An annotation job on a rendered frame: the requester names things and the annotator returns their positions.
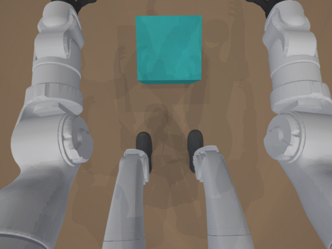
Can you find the robot right foot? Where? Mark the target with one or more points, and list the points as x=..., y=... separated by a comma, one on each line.
x=194, y=142

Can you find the robot foot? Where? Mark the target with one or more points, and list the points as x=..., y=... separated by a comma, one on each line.
x=143, y=142
x=194, y=142

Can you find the robot right forearm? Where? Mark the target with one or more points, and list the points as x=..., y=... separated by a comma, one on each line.
x=294, y=64

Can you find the left robot hand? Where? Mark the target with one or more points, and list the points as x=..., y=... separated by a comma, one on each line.
x=77, y=4

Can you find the right robot hand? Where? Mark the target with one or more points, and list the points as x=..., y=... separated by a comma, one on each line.
x=266, y=5

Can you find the robot left upper arm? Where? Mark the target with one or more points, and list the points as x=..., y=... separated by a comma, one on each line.
x=49, y=151

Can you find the robot left forearm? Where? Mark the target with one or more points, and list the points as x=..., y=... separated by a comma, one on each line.
x=56, y=67

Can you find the carton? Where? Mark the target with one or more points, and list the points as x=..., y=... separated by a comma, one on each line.
x=169, y=49

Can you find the robot right upper arm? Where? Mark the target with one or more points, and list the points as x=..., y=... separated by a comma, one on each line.
x=302, y=144

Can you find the robot left foot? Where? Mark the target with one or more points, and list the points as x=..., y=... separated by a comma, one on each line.
x=143, y=142

